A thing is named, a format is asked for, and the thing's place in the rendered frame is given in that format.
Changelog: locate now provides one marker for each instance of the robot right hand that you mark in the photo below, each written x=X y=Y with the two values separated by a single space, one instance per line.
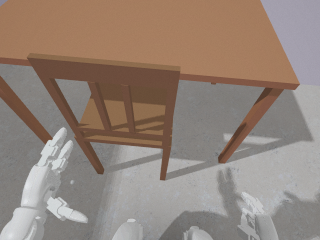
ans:
x=261 y=225

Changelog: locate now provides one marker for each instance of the left robot thigh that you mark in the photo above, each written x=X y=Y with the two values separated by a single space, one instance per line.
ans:
x=129 y=231

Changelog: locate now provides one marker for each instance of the robot thigh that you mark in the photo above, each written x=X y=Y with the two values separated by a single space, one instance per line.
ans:
x=129 y=231
x=196 y=234

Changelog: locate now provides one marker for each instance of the chair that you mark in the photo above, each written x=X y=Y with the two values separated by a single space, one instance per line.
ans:
x=131 y=103

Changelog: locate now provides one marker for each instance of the robot left forearm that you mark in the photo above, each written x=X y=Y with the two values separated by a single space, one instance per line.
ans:
x=27 y=223

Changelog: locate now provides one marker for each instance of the right robot thigh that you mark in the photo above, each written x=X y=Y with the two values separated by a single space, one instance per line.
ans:
x=196 y=234

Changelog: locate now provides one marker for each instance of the robot left hand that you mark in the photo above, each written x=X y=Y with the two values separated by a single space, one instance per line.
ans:
x=46 y=174

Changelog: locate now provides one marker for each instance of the table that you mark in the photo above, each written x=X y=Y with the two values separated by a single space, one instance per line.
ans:
x=215 y=41

